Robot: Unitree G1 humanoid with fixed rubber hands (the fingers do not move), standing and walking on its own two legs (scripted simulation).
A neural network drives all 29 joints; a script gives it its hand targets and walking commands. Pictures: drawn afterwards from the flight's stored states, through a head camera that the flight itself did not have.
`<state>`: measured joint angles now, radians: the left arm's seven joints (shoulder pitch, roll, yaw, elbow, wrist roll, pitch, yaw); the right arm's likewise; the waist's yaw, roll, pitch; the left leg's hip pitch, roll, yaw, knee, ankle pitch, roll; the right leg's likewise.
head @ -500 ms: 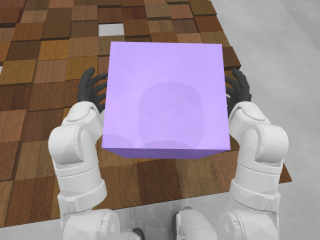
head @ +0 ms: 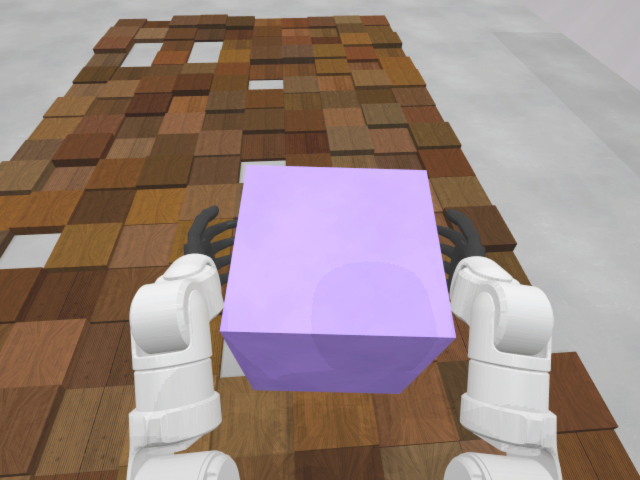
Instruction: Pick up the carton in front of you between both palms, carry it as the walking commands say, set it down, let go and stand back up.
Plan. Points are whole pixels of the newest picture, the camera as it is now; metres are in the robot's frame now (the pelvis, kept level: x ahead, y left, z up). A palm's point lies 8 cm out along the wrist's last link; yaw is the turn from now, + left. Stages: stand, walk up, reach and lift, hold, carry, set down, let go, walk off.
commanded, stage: carry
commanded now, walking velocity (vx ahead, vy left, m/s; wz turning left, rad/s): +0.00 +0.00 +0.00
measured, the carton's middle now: (331, 291) +0.34 +0.01 +0.06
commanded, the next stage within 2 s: none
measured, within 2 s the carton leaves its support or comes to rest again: neither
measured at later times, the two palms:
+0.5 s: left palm (210, 276) +0.33 +0.15 +0.11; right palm (464, 281) +0.33 -0.15 +0.11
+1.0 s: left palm (218, 315) +0.27 +0.13 +0.11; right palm (494, 320) +0.28 -0.17 +0.11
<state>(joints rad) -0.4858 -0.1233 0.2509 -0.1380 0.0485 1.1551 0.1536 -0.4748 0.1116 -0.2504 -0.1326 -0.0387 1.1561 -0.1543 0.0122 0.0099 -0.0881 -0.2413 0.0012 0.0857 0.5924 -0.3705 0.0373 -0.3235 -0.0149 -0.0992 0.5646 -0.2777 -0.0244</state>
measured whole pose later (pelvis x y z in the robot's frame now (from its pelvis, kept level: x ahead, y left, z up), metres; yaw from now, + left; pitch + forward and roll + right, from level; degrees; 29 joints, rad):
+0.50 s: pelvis +0.01 +0.00 +0.01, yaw +0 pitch +4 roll -1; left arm -0.36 -0.15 0.22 -0.16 0.04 1.06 0.14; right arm -0.35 0.13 -0.22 -0.17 -0.04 1.07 -0.14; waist 0.01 0.02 -0.07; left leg -0.18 0.01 0.12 0.53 -0.33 0.02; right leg -0.28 -0.03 -0.12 0.54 -0.25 -0.03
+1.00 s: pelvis -0.03 -0.02 +0.00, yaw +0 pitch +1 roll +0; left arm -0.38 -0.13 0.22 -0.10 0.06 1.09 0.14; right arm -0.37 0.12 -0.21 -0.09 -0.04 1.07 -0.14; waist 0.00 -0.01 -0.08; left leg -0.19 0.02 0.13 0.53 -0.36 0.02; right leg -0.29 -0.02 -0.14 0.55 -0.28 -0.04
